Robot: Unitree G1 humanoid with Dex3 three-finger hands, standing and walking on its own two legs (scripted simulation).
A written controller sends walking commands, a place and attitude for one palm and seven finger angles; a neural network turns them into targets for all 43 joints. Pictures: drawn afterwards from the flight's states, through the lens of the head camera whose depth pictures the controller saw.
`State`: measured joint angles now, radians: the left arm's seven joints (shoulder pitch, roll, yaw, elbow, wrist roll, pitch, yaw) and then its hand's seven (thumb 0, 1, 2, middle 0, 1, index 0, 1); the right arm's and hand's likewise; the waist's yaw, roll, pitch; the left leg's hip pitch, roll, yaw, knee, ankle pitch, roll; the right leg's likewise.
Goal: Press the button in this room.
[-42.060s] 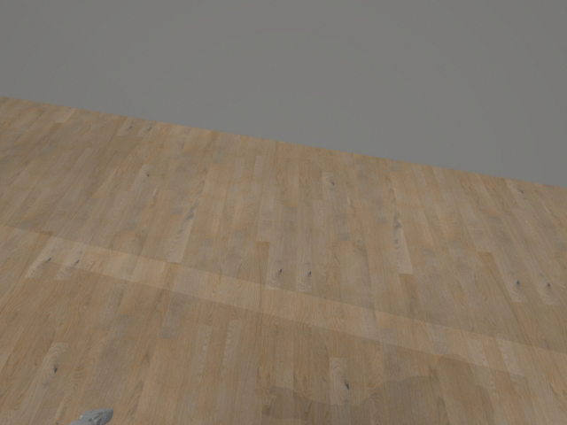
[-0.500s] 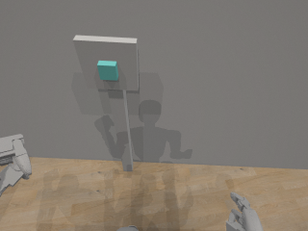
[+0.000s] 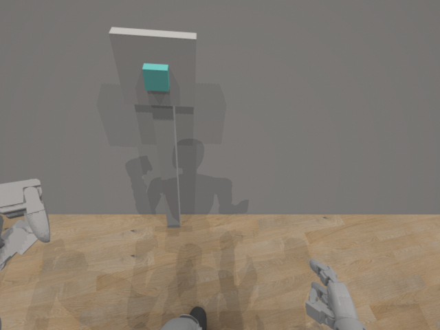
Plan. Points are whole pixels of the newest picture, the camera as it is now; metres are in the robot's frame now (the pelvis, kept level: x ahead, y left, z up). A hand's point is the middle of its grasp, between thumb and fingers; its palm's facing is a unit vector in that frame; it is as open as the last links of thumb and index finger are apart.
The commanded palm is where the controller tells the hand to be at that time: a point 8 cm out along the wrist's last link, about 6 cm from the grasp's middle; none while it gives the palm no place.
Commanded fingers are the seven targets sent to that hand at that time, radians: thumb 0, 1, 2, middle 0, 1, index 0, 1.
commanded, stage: stop stepping back and stand still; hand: left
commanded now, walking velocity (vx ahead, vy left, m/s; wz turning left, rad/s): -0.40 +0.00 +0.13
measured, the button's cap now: (156, 76) +0.62 +0.23 +0.11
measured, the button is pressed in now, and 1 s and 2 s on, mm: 0 0 0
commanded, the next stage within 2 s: let the arm hang, fingers relaxed in 1.22 s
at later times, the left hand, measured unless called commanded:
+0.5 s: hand out of the picture +0.10 +0.28 +0.18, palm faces +0.42 -0.85 -0.31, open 3.1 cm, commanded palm +0.02 +0.32 +0.19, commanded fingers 0.00 0.90 0.90 -1.30 -1.50 -1.30 -1.50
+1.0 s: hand out of the picture +0.09 +0.29 +0.18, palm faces +0.45 -0.79 -0.41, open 3.1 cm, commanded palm +0.03 +0.33 +0.19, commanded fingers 0.00 0.90 0.90 -1.30 -1.50 -1.30 -1.50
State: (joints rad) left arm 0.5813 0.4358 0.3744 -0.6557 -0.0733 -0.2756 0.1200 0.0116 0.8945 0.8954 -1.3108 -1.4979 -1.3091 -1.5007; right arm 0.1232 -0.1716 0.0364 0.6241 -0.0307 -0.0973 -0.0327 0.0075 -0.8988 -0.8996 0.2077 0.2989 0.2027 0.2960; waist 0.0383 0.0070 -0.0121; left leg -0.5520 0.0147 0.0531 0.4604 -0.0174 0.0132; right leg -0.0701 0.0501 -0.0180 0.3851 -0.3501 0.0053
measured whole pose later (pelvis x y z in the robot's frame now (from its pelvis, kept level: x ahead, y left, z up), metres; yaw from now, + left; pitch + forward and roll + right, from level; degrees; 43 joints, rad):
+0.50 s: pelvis -0.11 +0.03 +0.01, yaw +2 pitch -1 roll -2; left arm 0.50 0.36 0.38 -0.58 -0.03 -0.16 0.16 0.01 0.90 0.90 -1.31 -1.50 -1.31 -1.50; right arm 0.25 -0.15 0.02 0.66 -0.01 -0.14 -0.05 0.01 -0.90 -0.90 0.20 0.30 0.20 0.30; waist -0.05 -0.08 -0.01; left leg -0.32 -0.01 -0.04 0.54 -0.20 0.02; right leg -0.38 0.03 -0.02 0.89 -0.44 0.00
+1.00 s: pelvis -0.09 +0.04 +0.01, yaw +3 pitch -1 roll +0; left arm 0.58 0.36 0.36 -0.57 -0.02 -0.22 0.15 0.01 0.89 0.90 -1.31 -1.50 -1.31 -1.50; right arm 0.22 -0.23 -0.02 0.63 0.00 -0.11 -0.08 0.01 -0.90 -0.90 0.20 0.30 0.20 0.30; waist 0.01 -0.02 0.00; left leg -0.28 0.04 0.05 0.55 -0.25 -0.01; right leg -0.17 -0.01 -0.11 0.55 -0.37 -0.03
